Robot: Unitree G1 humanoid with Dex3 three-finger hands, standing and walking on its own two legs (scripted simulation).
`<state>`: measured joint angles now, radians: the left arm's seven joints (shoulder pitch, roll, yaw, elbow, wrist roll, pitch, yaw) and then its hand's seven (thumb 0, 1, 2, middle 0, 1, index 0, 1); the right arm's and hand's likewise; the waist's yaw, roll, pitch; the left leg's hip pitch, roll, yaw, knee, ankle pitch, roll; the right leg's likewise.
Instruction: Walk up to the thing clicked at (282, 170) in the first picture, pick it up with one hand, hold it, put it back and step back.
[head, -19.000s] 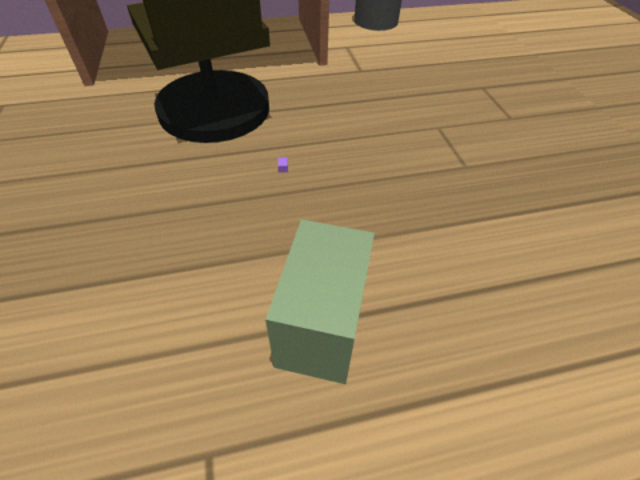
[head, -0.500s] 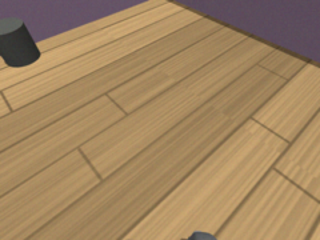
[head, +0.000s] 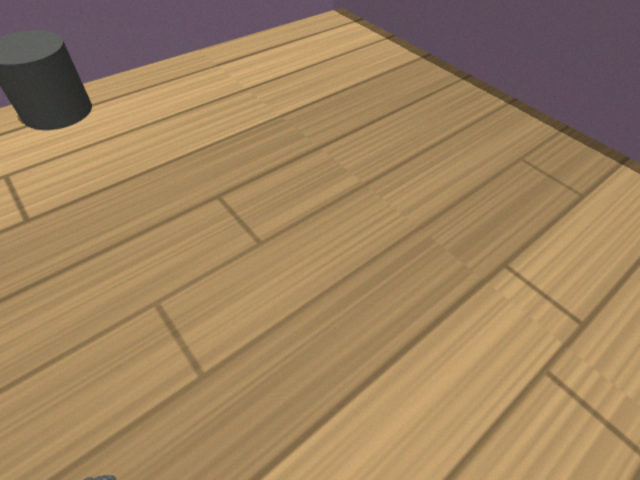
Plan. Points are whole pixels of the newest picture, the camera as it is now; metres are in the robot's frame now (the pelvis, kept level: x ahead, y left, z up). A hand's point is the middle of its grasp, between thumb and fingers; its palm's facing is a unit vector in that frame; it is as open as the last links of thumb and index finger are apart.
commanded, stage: walk up
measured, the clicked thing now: out of the picture +0.08 +1.13 -0.75
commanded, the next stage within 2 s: stand in 0.38 s
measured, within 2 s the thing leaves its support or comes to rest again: neither
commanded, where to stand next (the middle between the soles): +0.07 +0.00 m, yaw -1 degrees
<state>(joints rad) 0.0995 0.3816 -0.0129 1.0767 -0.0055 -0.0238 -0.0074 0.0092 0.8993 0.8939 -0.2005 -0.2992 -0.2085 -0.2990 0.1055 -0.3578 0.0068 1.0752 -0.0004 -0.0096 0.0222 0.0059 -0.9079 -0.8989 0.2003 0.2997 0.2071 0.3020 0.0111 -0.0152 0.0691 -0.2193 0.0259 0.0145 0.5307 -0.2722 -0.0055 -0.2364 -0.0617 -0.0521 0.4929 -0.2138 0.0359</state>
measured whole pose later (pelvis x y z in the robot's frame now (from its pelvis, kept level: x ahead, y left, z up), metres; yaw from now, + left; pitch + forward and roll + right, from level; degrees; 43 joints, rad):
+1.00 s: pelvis +0.01 -0.03 +0.01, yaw +0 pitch -1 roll +0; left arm 0.09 0.35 0.00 1.15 0.01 -0.01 -0.01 0.01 0.90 0.89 -0.20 -0.30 -0.21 -0.30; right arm 0.10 -0.35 -0.01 1.16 -0.02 0.00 0.02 0.01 -0.91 -0.90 0.20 0.30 0.21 0.30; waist -0.01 0.01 0.05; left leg -0.11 0.05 0.00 0.32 -0.18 -0.05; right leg -0.15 -0.03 -0.07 0.33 -0.15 0.00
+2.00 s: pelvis +0.03 -0.03 +0.01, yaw +0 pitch -1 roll +0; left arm 0.09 0.35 0.00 1.14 0.01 -0.01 -0.01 0.01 0.90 0.89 -0.20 -0.30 -0.21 -0.30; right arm 0.11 -0.35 0.01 1.14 -0.02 -0.01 0.01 0.01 -0.91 -0.90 0.20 0.30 0.21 0.30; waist 0.00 0.01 0.04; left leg -0.08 0.06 0.01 0.30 -0.19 -0.05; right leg -0.13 -0.02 -0.07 0.33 -0.17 0.00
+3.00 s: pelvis +0.04 -0.03 +0.01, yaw -1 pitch -1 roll +0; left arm 0.11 0.35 0.01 1.12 0.01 -0.01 -0.02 0.01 0.90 0.89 -0.20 -0.30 -0.21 -0.30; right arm 0.12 -0.35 0.00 1.12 -0.02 -0.01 0.02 0.01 -0.91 -0.90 0.20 0.30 0.21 0.30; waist 0.00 0.01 0.04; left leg -0.08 0.06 0.02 0.32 -0.23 -0.04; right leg -0.13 -0.02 -0.06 0.34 -0.20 0.00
